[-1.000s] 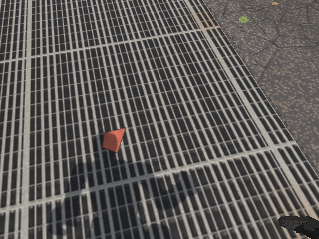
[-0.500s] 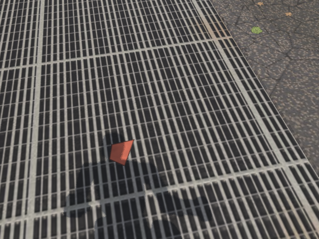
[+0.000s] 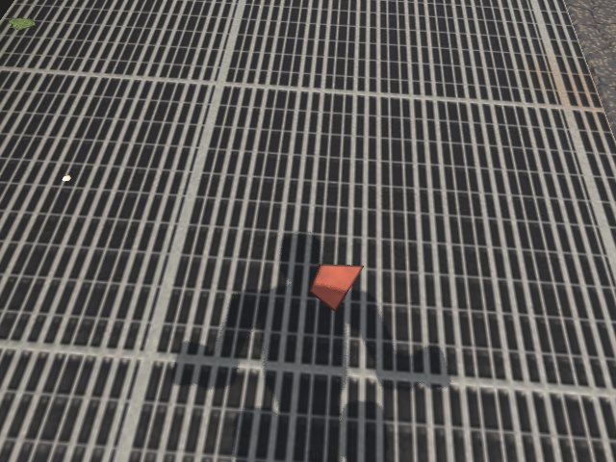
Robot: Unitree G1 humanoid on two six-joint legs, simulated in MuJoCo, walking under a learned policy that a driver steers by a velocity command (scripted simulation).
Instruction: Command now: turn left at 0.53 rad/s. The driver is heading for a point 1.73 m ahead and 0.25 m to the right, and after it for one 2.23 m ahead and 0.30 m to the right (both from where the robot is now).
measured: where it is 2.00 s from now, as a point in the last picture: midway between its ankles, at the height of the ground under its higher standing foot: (295, 393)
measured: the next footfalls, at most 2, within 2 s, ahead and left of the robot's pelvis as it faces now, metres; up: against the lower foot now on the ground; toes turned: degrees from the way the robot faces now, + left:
right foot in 0.10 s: +0.06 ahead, -0.14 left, +0.00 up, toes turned +8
left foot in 0.40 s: +0.00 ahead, +0.12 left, +0.00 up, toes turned +2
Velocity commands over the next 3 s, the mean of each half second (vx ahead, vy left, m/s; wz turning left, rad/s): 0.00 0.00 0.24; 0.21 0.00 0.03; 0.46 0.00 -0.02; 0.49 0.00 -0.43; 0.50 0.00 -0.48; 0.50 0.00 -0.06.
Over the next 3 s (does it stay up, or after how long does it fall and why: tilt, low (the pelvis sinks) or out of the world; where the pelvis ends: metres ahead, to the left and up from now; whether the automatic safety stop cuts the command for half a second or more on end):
stays up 1.15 -0.20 0.00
